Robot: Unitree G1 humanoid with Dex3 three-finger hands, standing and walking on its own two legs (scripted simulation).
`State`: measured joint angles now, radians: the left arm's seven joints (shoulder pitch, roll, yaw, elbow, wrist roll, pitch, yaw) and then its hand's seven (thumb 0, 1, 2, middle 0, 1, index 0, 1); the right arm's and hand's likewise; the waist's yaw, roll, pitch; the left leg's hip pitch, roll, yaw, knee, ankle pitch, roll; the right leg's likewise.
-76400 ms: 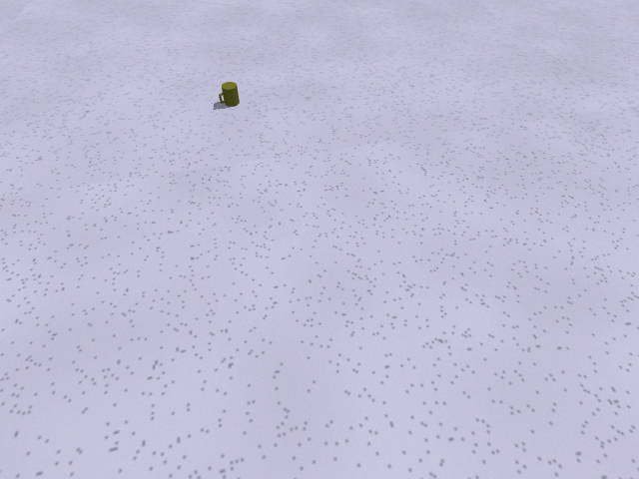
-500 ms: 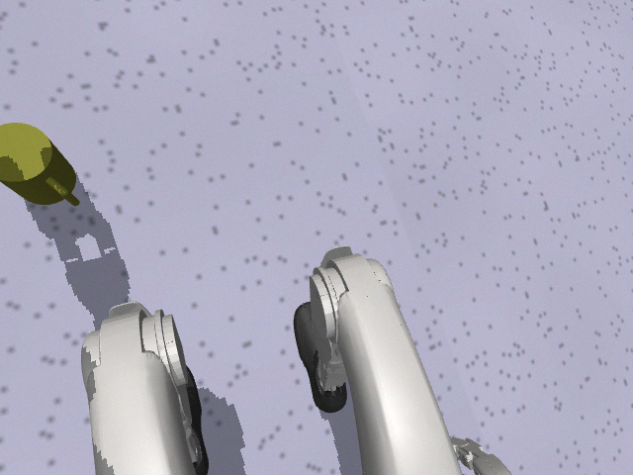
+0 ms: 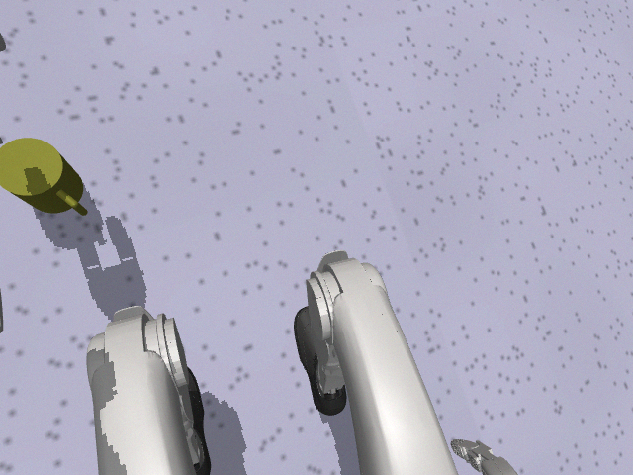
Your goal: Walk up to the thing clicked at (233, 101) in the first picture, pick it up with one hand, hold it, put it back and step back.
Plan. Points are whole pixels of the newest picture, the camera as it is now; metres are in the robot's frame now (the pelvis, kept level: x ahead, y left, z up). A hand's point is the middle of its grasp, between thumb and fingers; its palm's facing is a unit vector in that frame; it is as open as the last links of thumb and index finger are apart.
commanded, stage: home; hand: left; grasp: from above
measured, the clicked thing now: (51, 185) +0.55 +0.26 -0.33
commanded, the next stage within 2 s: none
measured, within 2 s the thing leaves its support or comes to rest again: neither
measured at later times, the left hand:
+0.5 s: hand out of the picture +0.46 +0.25 +0.01, palm faces -0.37 -0.39 -0.84, open 8.7 cm
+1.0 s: hand out of the picture +0.30 +0.19 +0.18, palm faces -0.03 -0.92 -0.40, open 7.4 cm
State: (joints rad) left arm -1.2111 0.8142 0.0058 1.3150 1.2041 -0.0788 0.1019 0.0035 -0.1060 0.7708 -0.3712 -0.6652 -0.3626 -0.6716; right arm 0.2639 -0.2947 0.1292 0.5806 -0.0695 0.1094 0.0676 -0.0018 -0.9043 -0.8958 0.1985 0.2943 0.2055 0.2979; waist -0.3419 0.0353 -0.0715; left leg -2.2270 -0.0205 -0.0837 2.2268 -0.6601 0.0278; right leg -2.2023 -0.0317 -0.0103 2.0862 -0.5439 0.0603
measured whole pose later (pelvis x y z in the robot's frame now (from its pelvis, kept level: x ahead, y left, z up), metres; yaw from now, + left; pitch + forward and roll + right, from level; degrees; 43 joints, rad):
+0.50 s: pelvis +0.01 +0.00 +0.10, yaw +2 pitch +34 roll -6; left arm -0.67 0.57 0.01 0.79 0.75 0.03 -0.02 0.00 0.60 0.89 -0.23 -0.38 -0.22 -0.38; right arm 0.19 -0.27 0.02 0.60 0.01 0.11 0.04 0.00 -0.91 -0.90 0.20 0.29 0.21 0.30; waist -0.15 0.06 -0.18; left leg -1.87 -0.01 -0.07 1.94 -0.67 0.02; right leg -1.86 -0.04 -0.01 1.82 -0.56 0.06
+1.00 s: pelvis +0.06 -0.01 +0.27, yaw +5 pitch +19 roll -3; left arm 0.06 0.29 -0.01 0.30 0.12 0.29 0.10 0.01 0.90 0.90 -0.21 -0.31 -0.21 -0.30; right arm 0.18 -0.22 0.02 0.60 0.03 -0.09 -0.09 0.01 -0.91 -0.90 0.20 0.29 0.21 0.30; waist -0.09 0.03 -0.16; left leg -1.06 0.02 -0.07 1.29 -0.56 -0.01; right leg -1.07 -0.03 -0.04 1.22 -0.48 0.03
